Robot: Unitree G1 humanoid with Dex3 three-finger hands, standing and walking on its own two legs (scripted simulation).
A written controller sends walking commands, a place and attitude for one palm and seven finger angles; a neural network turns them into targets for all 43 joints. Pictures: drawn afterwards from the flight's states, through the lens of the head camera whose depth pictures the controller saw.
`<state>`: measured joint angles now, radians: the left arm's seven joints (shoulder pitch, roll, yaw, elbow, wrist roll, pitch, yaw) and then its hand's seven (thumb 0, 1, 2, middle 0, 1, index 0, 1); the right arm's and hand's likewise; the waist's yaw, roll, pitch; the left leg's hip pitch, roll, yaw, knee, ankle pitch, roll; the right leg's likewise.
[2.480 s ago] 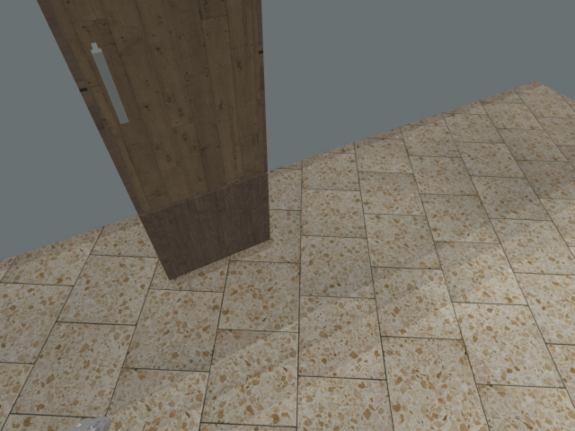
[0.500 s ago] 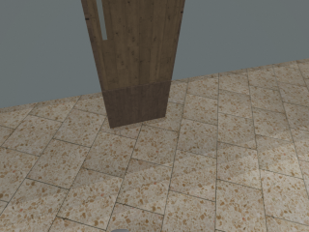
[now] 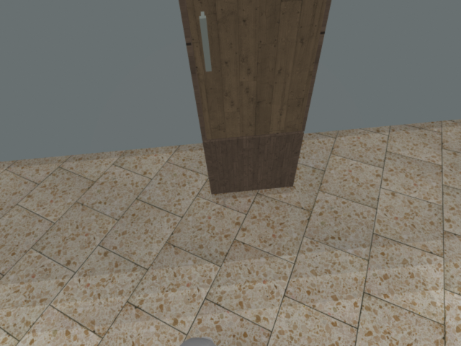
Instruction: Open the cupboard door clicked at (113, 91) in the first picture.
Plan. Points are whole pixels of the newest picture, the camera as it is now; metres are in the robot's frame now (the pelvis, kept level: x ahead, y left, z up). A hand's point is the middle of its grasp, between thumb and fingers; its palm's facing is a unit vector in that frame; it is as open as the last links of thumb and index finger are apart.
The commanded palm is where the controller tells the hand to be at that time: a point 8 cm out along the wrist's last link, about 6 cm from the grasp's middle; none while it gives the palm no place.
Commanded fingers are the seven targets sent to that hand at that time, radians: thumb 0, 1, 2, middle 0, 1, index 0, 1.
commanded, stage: take the last steps up to it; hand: left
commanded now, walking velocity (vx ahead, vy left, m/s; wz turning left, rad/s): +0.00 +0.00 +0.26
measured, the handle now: (205, 42) +0.92 +0.11 +0.08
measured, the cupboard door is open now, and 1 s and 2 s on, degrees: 0 0 0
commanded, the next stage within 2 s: come to a stop and stand still in 1.18 s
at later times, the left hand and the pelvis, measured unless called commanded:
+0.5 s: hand out of the picture +0.01 +0.19 -0.18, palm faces +0.08 -0.99 -0.15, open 7.3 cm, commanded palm none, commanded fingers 0.00 0.90 0.90 -0.20 -0.30 -0.20 -0.30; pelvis +0.05 +0.01 +0.01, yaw +1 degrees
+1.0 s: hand (190, 312) +0.22 +0.11 -0.19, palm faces +0.06 -0.99 -0.11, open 7.3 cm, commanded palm none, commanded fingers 0.00 0.90 0.90 -0.20 -0.30 -0.20 -0.30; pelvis +0.22 -0.05 -0.01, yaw +2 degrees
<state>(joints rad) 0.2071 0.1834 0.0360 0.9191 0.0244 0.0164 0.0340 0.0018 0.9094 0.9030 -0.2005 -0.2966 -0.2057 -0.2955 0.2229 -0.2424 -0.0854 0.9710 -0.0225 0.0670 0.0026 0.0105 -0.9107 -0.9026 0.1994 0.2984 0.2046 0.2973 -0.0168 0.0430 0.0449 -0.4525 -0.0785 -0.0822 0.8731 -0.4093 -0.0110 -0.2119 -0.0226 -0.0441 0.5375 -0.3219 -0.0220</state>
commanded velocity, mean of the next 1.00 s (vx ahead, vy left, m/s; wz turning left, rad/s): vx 0.28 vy -0.13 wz -0.02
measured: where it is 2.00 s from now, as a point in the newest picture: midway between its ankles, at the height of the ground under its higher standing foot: (261, 316)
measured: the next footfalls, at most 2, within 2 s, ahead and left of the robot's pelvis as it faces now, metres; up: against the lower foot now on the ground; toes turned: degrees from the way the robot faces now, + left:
left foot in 0.30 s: +0.01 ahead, +0.14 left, +0.00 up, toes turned +8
right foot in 0.68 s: +0.22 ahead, -0.17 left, +0.00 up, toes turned -8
